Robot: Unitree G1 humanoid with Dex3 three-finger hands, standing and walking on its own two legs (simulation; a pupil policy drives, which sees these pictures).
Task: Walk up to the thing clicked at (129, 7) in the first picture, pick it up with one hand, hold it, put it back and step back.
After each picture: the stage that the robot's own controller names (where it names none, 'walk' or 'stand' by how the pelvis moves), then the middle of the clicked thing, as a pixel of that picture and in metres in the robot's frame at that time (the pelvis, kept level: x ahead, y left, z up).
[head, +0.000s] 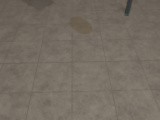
stand; (128, 7) +2.21 -0.72 -0.65
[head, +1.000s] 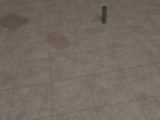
walk; (104, 15) +2.14 -0.22 -0.62
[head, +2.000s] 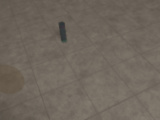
walk; (62, 32) +1.52 +0.25 -0.65
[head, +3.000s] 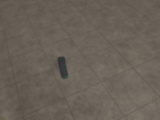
walk; (63, 68) +1.00 +0.22 -0.65
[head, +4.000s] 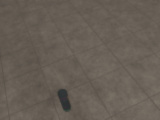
walk; (64, 101) +0.63 +0.20 -0.65
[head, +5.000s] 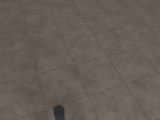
stand; (60, 117) +0.49 +0.15 -0.63
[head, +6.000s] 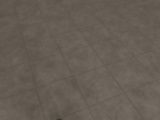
stand; out of the picture +0.46 +0.15 -0.65
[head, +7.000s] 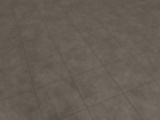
stand; out of the picture +0.45 +0.16 -0.66
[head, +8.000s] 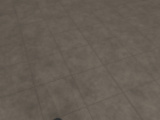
stand; out of the picture +0.46 +0.16 -0.66
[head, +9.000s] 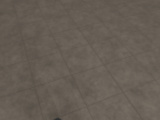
stand; out of the picture +0.46 +0.16 -0.66
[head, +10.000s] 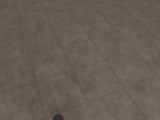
go down; out of the picture +0.46 +0.15 -0.65
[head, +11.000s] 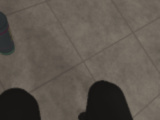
go down; (1, 36) +0.53 +0.24 -0.23
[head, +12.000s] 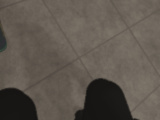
close in; out of the picture +0.52 +0.25 -0.22
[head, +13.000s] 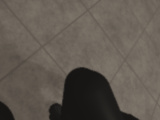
close in; out of the picture +0.50 +0.29 -0.16
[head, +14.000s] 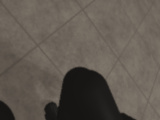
lift; out of the picture +0.49 +0.30 -0.17
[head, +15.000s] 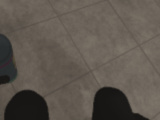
lift; (1, 64) +0.38 +0.24 -0.05
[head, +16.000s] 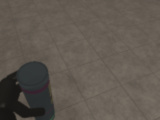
hold; (40, 98) +0.30 +0.13 +0.07
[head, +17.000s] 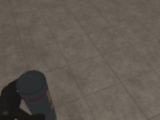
hold; (40, 104) +0.30 +0.14 +0.03
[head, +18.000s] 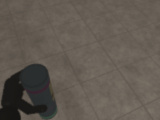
crouch; (42, 96) +0.33 +0.13 +0.00
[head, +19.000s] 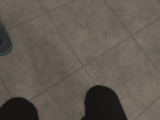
crouch; out of the picture +0.51 +0.20 -0.04
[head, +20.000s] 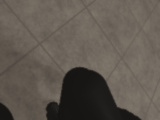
lower; out of the picture +0.46 +0.29 -0.17
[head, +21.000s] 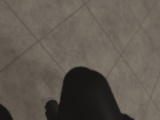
lower; out of the picture +0.47 +0.30 -0.17
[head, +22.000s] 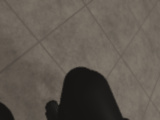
lower; out of the picture +0.47 +0.29 -0.17
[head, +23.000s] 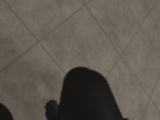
lower; out of the picture +0.47 +0.29 -0.17
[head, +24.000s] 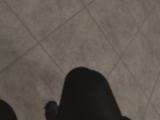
loosen; out of the picture +0.47 +0.27 -0.18
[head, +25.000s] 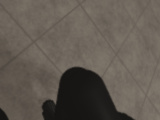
withdraw; out of the picture +0.47 +0.28 -0.18
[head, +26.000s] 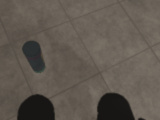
walk; (35, 59) +0.50 +0.19 -0.31
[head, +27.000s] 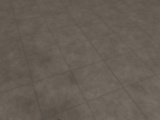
stand; out of the picture +0.44 +0.13 -0.59
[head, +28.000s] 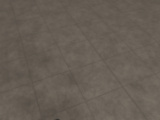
stand; out of the picture +0.44 +0.15 -0.60
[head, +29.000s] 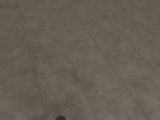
stand; out of the picture +0.45 +0.14 -0.62
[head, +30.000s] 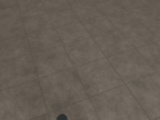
walk; out of the picture +0.46 +0.14 -0.65
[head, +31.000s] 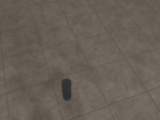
walk; (66, 90) +0.62 +0.10 -0.64
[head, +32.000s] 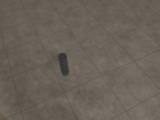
walk; (64, 65) +0.91 +0.21 -0.63
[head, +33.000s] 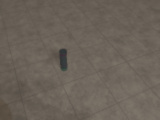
stand; (63, 60) +1.09 +0.16 -0.64
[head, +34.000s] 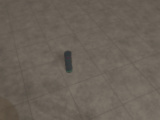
stand; (68, 62) +1.10 +0.13 -0.66
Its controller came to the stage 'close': yes
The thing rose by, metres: 0.67
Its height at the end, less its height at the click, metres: +0.00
